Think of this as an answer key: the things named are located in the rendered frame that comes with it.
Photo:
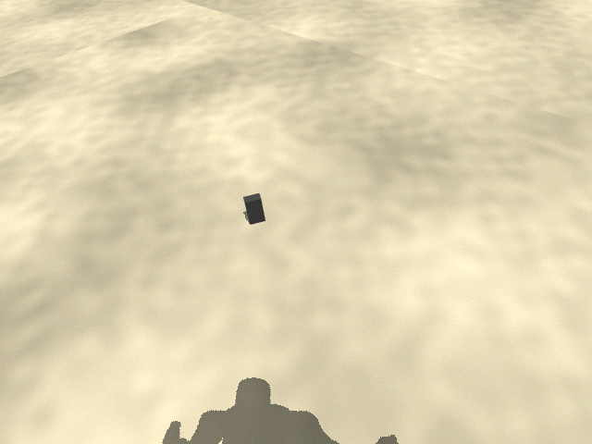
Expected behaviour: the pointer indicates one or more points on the carton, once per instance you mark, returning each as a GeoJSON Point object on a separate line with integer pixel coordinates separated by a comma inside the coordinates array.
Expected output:
{"type": "Point", "coordinates": [254, 208]}

